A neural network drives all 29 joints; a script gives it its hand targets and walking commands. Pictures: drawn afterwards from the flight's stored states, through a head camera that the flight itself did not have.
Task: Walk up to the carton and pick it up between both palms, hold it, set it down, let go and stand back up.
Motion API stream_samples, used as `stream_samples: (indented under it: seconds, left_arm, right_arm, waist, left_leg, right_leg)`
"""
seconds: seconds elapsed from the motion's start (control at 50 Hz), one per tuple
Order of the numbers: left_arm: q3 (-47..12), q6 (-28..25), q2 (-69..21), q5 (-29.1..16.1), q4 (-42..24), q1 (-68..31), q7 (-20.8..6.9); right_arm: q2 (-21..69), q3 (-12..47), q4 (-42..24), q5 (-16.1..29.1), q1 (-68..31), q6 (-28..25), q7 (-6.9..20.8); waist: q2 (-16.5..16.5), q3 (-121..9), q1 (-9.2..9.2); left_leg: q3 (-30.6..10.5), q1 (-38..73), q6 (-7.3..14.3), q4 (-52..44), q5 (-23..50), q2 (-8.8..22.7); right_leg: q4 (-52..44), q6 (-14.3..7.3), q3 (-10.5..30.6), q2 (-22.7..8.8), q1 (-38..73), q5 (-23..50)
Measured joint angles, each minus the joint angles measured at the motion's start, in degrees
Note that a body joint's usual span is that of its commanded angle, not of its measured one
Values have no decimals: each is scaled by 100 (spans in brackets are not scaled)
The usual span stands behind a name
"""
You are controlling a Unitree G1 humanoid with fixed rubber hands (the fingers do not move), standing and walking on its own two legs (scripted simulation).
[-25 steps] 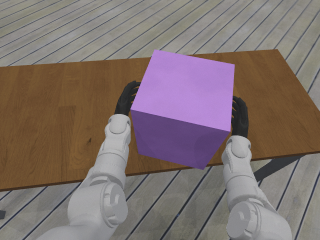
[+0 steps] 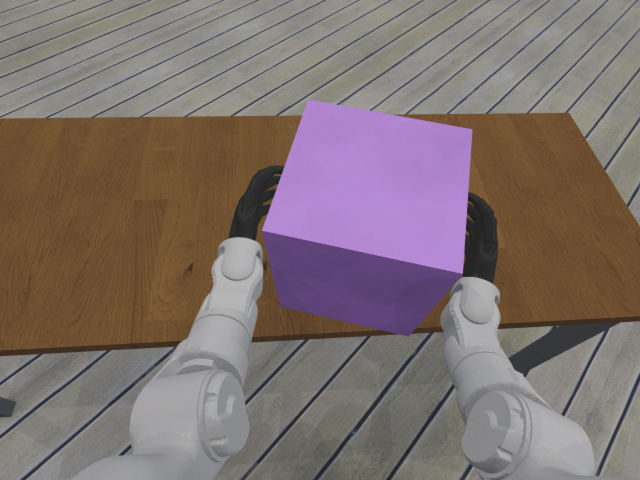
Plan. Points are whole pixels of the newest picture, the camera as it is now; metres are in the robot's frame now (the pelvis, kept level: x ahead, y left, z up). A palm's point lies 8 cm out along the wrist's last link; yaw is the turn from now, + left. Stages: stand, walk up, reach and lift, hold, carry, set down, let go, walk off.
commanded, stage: reach and lift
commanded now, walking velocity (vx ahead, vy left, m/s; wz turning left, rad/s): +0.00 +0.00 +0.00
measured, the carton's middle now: (363, 229) +0.43 -0.05 +0.00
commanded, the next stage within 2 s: none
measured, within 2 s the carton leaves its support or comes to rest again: leaves its support in 0.32 s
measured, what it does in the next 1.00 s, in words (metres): stands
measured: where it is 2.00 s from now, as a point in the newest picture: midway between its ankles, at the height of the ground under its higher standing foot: outside the picture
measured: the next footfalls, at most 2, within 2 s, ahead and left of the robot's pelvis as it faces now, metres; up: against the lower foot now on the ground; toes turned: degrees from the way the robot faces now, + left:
none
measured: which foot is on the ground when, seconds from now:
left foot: down 0.00-1.00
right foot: down 0.00-1.00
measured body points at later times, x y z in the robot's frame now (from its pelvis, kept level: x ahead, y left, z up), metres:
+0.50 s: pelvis -0.02 -0.01 +0.00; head +0.02 +0.01 +0.45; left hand +0.41 +0.11 +0.06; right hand +0.36 -0.19 +0.05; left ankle -0.02 +0.11 -0.75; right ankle -0.01 -0.10 -0.75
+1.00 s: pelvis -0.01 +0.01 +0.00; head -0.01 +0.04 +0.45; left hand +0.39 +0.13 +0.10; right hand +0.36 -0.17 +0.09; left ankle -0.02 +0.11 -0.75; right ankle -0.01 -0.10 -0.75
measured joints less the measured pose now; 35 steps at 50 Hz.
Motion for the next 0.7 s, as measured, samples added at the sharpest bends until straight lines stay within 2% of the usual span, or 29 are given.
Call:
stream_samples:
  seconds: [0.14,0.42,0.52,0.7]
  left_arm:
    - [-61,236,80,-109,65,-51,-27]
    - [-318,462,150,-551,83,183,35]
    - [-387,867,242,-685,124,-38,25]
    - [-158,1258,41,-402,-346,-131,8]
  right_arm:
    - [25,165,-13,130,-1,299,-76]
    - [-23,715,-155,422,136,803,-105]
    - [26,528,-174,389,-54,1171,-81]
    - [-132,970,-520,842,-68,1528,-48]
  waist:
    - [-68,-7,21]
    - [32,-158,120]
    - [26,-195,20]
    - [9,29,93]
  left_leg:
    - [-26,5,-32,-95,126,14]
    - [-1,111,-40,-42,124,33]
    - [-31,126,-32,25,99,-1]
    - [92,677,19,15,-14,-8]
  right_leg:
    - [-29,-48,-29,18,-18,74]
    - [100,-58,-5,26,41,42]
    - [271,-45,-37,-17,22,-53]
    - [214,21,90,-23,550,-84]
